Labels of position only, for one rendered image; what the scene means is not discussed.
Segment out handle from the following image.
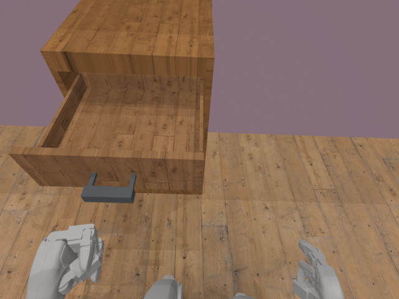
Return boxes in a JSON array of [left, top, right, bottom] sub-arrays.
[[81, 173, 137, 203]]

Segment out cabinet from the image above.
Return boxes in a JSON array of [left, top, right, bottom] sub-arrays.
[[40, 0, 214, 195]]

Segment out robot left thigh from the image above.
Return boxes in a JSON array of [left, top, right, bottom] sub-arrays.
[[143, 279, 183, 299]]

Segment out robot left shin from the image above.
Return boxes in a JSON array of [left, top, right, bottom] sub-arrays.
[[163, 275, 175, 280]]

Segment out left robot hand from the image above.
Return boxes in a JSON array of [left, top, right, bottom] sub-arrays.
[[26, 224, 105, 299]]

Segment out right robot hand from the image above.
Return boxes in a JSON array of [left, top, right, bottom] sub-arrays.
[[293, 239, 345, 299]]

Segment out drawer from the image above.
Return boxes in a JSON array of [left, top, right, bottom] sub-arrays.
[[8, 72, 204, 191]]

